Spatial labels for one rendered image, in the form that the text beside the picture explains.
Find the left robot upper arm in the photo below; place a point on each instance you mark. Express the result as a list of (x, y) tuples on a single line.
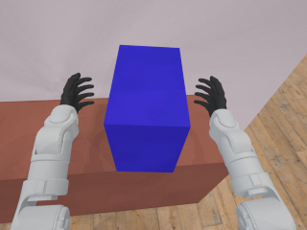
[(43, 217)]

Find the right robot hand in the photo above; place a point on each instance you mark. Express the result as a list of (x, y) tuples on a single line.
[(216, 99)]

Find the carton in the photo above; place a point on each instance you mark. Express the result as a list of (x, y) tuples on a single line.
[(147, 118)]

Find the pedestal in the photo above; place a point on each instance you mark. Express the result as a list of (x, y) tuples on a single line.
[(95, 186)]

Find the robot left forearm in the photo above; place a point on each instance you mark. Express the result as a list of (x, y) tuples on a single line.
[(47, 177)]

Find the left robot hand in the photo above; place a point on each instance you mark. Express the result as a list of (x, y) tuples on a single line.
[(71, 91)]

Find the right robot upper arm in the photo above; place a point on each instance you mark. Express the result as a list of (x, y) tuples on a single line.
[(266, 213)]

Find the robot right forearm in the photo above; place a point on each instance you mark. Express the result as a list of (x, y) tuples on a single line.
[(248, 178)]

